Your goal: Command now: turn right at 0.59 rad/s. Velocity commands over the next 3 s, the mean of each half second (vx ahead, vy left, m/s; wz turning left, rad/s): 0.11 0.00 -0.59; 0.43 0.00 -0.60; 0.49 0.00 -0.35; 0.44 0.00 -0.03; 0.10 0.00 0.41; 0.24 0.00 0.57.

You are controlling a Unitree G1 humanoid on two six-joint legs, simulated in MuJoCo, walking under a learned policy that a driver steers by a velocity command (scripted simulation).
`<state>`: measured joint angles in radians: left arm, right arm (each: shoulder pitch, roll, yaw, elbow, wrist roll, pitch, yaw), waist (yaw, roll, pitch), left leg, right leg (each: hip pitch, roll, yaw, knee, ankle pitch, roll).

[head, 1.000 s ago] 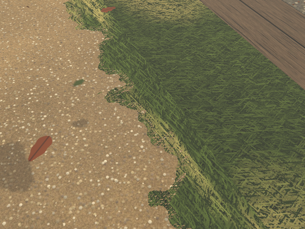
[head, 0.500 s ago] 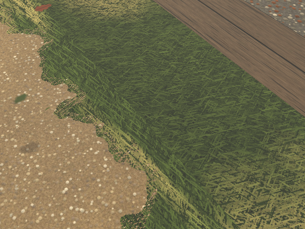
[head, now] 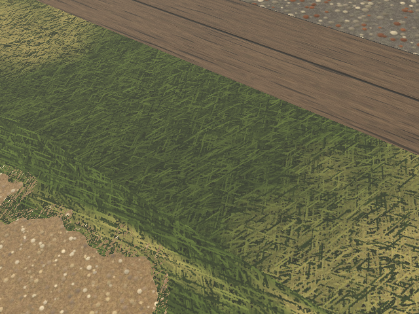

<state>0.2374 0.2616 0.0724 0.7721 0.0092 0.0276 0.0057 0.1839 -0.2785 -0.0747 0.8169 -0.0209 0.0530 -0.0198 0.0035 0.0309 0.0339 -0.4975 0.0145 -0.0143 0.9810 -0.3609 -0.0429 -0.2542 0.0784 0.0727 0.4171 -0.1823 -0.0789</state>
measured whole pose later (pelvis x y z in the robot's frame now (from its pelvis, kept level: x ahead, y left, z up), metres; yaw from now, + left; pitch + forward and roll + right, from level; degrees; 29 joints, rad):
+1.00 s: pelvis +0.16 -0.14 +0.00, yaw -36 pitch +1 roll +1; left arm 0.33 0.27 0.04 0.77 0.00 -0.04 -0.02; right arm 0.22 -0.29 -0.04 0.74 -0.05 -0.02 0.04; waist 0.00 0.05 0.04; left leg -0.61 0.13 0.00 1.05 -0.23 -0.03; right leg -0.13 0.12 0.05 0.34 -0.22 -0.12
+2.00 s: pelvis +0.57 -0.53 +0.00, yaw -44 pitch +0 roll +1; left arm 0.23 0.24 0.02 0.90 0.02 -0.08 0.00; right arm 0.27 -0.26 -0.04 0.90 -0.02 -0.03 0.00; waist -0.02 0.03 0.08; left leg -0.45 0.01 -0.03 1.08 -0.36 0.03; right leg -0.23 0.05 -0.09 0.37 -0.15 -0.09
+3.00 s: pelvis +0.69 -0.61 +0.00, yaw -12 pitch +1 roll +0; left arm 0.37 0.27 0.05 0.84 0.03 -0.06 0.02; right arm 0.20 -0.31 -0.10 0.76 -0.04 0.03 0.07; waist 0.03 0.05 -0.03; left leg -0.63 -0.03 -0.07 1.08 -0.20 0.00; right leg -0.04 0.00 -0.07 0.25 -0.25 -0.03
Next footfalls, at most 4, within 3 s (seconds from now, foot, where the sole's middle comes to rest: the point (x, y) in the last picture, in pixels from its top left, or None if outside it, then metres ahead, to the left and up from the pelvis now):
0.24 left None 0.05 0.12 -0.78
0.76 right None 0.14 -0.18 -0.78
1.28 left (329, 297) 0.52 -0.29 -0.78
1.80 right None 0.58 -0.63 -0.78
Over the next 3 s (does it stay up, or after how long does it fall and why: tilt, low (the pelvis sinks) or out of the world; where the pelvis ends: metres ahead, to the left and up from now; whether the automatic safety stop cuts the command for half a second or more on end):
stays up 0.69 -0.61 0.00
